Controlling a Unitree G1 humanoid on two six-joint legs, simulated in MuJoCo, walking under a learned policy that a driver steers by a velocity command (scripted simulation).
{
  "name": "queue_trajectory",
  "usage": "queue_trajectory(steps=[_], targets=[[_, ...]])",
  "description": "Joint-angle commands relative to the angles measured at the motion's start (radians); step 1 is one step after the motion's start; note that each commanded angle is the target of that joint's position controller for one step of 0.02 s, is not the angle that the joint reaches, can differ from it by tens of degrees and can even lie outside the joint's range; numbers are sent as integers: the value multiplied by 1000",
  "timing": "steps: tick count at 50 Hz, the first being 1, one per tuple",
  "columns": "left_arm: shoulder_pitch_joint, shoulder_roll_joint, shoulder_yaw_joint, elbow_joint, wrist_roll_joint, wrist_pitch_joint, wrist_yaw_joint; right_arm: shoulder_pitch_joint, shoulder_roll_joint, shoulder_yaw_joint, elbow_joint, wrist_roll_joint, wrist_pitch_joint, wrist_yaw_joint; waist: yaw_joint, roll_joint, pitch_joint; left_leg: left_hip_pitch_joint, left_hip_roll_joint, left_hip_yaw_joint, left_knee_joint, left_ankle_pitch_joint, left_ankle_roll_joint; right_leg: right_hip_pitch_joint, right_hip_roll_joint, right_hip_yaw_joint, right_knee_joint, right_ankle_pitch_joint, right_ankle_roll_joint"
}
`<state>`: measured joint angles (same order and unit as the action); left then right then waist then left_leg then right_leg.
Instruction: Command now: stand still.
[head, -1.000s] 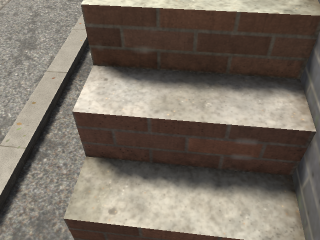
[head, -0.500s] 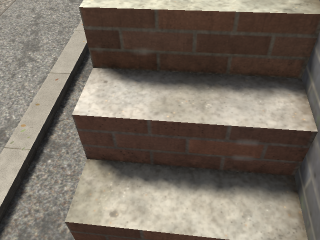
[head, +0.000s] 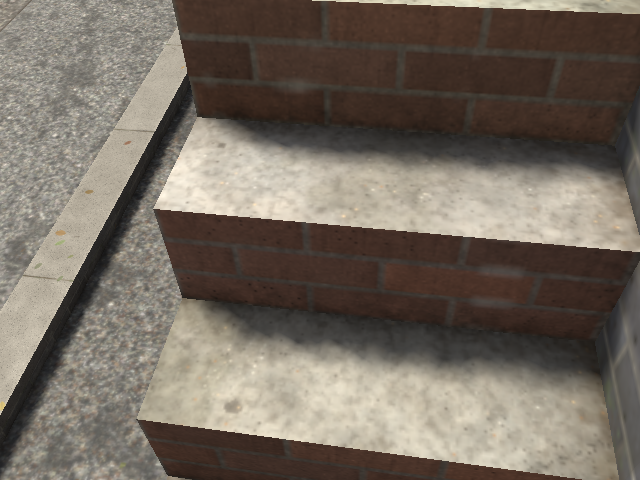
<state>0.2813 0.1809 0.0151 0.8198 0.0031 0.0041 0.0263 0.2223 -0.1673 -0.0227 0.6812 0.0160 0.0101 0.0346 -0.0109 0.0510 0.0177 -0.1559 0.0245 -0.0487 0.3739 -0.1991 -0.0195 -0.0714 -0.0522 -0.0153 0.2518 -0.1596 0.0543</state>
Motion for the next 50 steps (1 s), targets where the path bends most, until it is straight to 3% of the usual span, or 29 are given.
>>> queue_trajectory(steps=[1,3,6,8,12,15,18,21,24,25,27,31,32,36,37,38,41,48,50], targets=[[29,97,22,-52,0,-14,-2,-21,-67,-17,-69,1,-15,1,3,-22,3,-52,76,-56,-76,101,25,21,-70,59,-48,40,-108],[32,98,22,-53,0,-16,-3,-24,-68,-18,-68,1,-16,2,3,-22,3,-49,76,-57,-78,108,26,22,-71,58,-49,48,-108],[40,65,10,-36,-2,-19,2,-11,-38,-10,-48,1,-13,-6,2,-28,18,-32,67,-57,-116,5,31,-4,-66,64,-97,-146,-116],[16,69,6,-37,4,-19,8,-25,-40,-7,-50,-3,-17,-12,-4,-43,33,-31,61,-52,-119,5,30,-19,-68,73,-102,-166,-121],[29,74,2,-22,0,-33,10,-30,-41,-5,-46,4,-26,-20,1,-39,30,-26,50,-42,-116,23,34,1,-66,71,-101,-138,-135],[25,67,-6,-17,1,-45,10,-38,-41,-3,-53,6,-32,-24,-2,-28,20,-18,47,-38,-112,63,36,22,-64,65,-90,-57,-141],[21,71,-13,-6,6,-66,-4,-52,-38,4,-67,-1,-36,-24,-5,-55,-12,7,49,-32,-104,127,35,57,-67,58,-66,79,-143],[20,76,-18,1,3,-81,-9,-53,-53,4,-71,-8,-39,-22,-10,-29,-39,29,53,-35,-105,237,32,79,-66,51,-42,183,-139],[42,92,-18,7,10,-80,-8,-52,-56,4,-70,-7,-41,-14,-7,-9,-68,52,53,-32,-84,385,26,106,-67,43,-20,346,-127],[65,100,-12,15,1,-79,-12,-35,-59,5,-69,-12,-37,-9,-9,2,-95,79,51,-34,-77,403,28,122,-76,39,-18,399,-130],[57,91,-19,6,8,-72,-12,-43,-55,6,-63,-12,-34,-4,-11,-3,-104,91,54,-35,-73,480,27,126,-75,30,2,473,-122],[44,88,-23,-11,13,-68,-10,-69,-53,9,-62,-16,-26,-2,-9,-17,-98,99,57,-33,-80,494,24,112,-74,21,-1,452,-107],[-2,69,-34,-3,22,-67,-23,-78,-56,6,-53,-10,-18,6,-20,-15,-76,81,57,-28,-98,510,24,95,-74,11,8,444,-115],[10,86,-38,7,18,-70,-29,-86,-58,3,-46,-12,-14,10,-11,-36,-95,97,57,-22,-103,499,26,97,-80,11,7,421,-114],[8,88,-39,9,17,-70,-29,-91,-58,4,-45,-12,-13,10,-9,-39,-96,93,57,-21,-106,485,26,99,-82,11,7,412,-113],[38,104,-32,-1,10,-68,-21,-95,-46,10,-58,-23,-20,5,0,-56,-113,99,55,-27,-96,450,25,123,-86,25,0,432,-99],[-3,89,-40,-18,26,-64,-12,-123,-44,14,-59,-15,-28,1,-1,-50,-85,58,59,-23,-106,416,18,116,-79,26,2,381,-85],[-4,91,-40,-22,20,-77,-9,-129,-41,21,-57,-13,-30,-12,-3,-36,-56,60,66,-25,-119,284,12,75,-80,45,-45,234,-92],[17,102,-33,-17,17,-68,-8,-111,-43,17,-43,-8,-34,-4,0,-16,-52,56,60,-24,-120,268,16,80,-79,45,-48,246,-94]])
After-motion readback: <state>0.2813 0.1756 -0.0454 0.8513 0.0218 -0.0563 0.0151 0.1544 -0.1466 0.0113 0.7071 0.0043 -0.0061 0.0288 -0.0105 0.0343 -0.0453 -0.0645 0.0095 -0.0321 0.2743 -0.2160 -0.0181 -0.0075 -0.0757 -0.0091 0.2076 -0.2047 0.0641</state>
